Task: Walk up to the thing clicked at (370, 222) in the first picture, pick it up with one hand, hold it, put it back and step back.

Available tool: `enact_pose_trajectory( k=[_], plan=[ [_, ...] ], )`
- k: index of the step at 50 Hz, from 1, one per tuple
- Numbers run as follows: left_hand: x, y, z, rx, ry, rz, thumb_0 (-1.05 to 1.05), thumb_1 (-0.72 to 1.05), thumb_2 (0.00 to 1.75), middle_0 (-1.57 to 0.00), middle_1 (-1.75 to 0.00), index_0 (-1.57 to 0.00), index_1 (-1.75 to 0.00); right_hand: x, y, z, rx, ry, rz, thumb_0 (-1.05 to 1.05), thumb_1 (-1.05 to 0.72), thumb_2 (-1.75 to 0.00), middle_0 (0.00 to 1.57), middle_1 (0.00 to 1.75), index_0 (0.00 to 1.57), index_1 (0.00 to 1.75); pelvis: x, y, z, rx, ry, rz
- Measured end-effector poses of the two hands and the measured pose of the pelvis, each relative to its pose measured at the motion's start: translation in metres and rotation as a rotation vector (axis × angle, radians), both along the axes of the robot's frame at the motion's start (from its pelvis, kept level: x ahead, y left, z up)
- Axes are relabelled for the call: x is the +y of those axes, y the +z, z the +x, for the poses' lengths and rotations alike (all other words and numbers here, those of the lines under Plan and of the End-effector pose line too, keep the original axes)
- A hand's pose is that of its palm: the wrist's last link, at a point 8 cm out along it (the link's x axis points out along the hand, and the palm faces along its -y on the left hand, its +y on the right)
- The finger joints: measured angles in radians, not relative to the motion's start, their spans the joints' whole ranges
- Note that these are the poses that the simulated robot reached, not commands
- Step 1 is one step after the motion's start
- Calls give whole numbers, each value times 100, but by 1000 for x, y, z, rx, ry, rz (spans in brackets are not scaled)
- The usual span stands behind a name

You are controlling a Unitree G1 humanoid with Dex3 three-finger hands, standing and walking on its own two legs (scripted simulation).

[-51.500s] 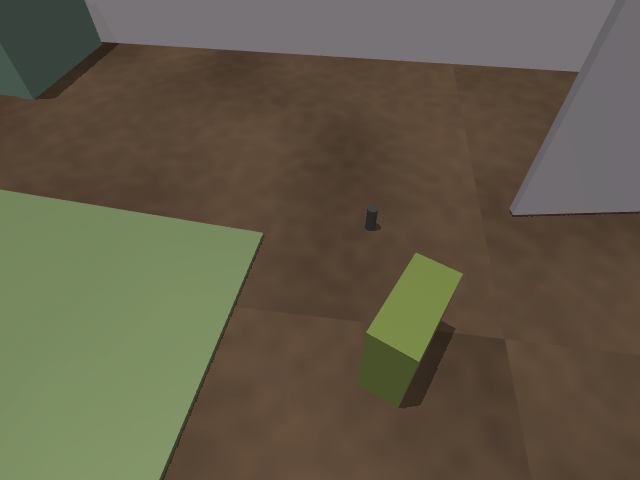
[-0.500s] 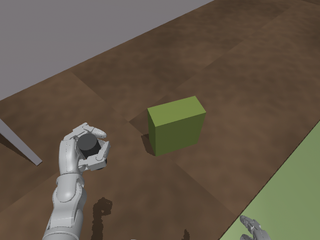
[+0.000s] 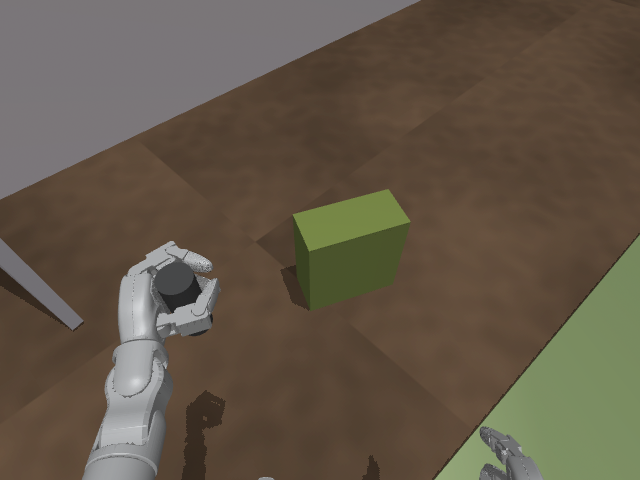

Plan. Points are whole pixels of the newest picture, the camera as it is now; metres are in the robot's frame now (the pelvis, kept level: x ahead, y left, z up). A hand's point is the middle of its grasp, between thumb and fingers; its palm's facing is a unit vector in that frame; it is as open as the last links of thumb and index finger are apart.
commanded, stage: hold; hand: left
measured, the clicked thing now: (186, 301) +0.33 +0.19 +0.03
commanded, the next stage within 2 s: crouch in 0.20 s
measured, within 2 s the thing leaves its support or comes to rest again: neither
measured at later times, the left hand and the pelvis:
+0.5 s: hand (198, 303) +0.33 +0.17 +0.04, palm faces +0.19 -0.98 -0.01, open 5.5 cm; pelvis +0.00 +0.00 +0.00, yaw +0 degrees
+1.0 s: hand (215, 361) +0.34 +0.20 -0.19, palm faces +0.23 -0.97 -0.02, open 5.4 cm; pelvis -0.04 +0.00 -0.17, yaw -2 degrees
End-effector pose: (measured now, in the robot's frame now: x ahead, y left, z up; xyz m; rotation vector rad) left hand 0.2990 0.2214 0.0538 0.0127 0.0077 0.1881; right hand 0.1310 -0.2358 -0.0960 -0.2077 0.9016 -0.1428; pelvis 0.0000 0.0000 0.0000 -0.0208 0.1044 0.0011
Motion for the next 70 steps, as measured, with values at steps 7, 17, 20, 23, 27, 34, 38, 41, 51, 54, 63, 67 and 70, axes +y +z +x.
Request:
enact_pose_trajectory(
  k=[7,17,20,23,27,34,38,41,51,54,63,67,70],
  plan=[
    [-2,-6,-5,21,9,-13,3,17,106,-94,-112,-101,-108,-1,0,-2,9,-1,-1,1,-91,-90,20,30,20,30,1,1,1,2,-5,1],
    [2,3,-4,-17,7,3,3,17,106,-94,-112,-101,-108,0,0,0,6,2,-4,1,-91,-90,20,30,20,30,1,0,3,-6,-1,-1],
    [0,4,-2,-16,4,1,3,17,107,-94,-112,-101,-108,1,1,1,-1,1,1,1,-90,-90,20,30,20,30,1,1,3,-8,-1,0],
    [-2,-3,-2,10,-1,-5,3,17,107,-95,-111,-102,-108,0,0,1,-5,-2,5,1,-89,-90,20,30,20,30,1,0,2,1,-2,0],
    [-2,-24,-6,58,17,-26,3,17,108,-95,-111,-102,-108,-3,-3,-1,5,-1,0,1,-88,-90,20,30,20,30,1,-3,-1,21,-5,2],
    [10,-70,-10,62,65,-24,3,16,108,-95,-111,-102,-108,-11,-24,-13,61,27,-36,1,-87,-90,20,30,20,30,-2,-24,-12,101,-1,2],
    [15,-103,0,31,25,9,3,16,108,-95,-111,-102,-108,-19,-52,-22,93,35,-59,1,-88,-90,20,30,20,30,-2,-52,-20,184,1,-6],
    [17,-136,8,10,-2,14,3,16,108,-95,-111,-102,-108,-25,-81,-29,111,34,-73,1,-88,-90,20,30,20,30,-1,-81,-25,254,-6,-13],
    [25,-251,9,31,44,0,3,17,108,-94,-111,-102,-107,-20,-190,-51,221,52,-43,1,-88,-90,20,30,20,30,2,-174,-43,403,-26,-19],
    [28,-276,8,25,40,17,3,17,108,-94,-111,-102,-107,-15,-218,-57,251,66,-28,1,-89,-90,20,30,20,30,2,-196,-49,430,-29,-20],
    [43,-356,21,11,42,23,3,17,108,-94,-112,-102,-107,-17,-288,-78,300,95,-56,0,-90,-90,20,30,20,30,2,-267,-71,472,-41,-33],
    [44,-398,17,43,27,18,3,17,108,-94,-112,-102,-107,-22,-315,-90,331,100,-77,0,-90,-90,20,30,20,30,3,-297,-78,475,-47,-38],
    [43,-426,12,56,17,14,3,17,108,-94,-112,-102,-107,-27,-334,-100,357,101,-92,0,-90,-90,20,30,20,30,3,-317,-81,469,-50,-40]
  ],
)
